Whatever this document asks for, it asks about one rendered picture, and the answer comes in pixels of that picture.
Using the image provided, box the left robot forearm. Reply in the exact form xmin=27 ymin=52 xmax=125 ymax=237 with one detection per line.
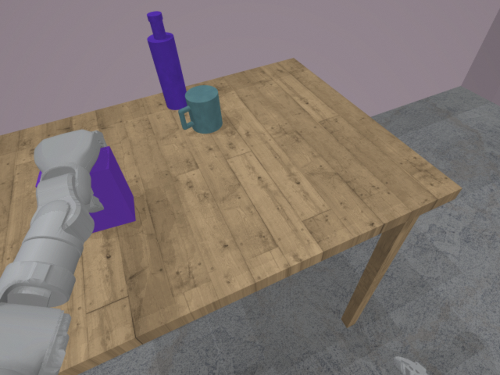
xmin=0 ymin=162 xmax=95 ymax=308

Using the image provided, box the robot right hand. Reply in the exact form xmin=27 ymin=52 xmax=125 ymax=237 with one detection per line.
xmin=394 ymin=356 xmax=428 ymax=375

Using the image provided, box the sponge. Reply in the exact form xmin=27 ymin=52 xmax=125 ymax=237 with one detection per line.
xmin=35 ymin=146 xmax=136 ymax=233

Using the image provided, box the left robot upper arm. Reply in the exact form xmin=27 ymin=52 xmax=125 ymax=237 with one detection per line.
xmin=0 ymin=302 xmax=71 ymax=375

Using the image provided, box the robot left hand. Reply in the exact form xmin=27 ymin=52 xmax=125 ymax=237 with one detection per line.
xmin=34 ymin=129 xmax=108 ymax=213

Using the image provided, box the table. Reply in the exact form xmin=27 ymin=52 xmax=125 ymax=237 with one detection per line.
xmin=0 ymin=58 xmax=462 ymax=375

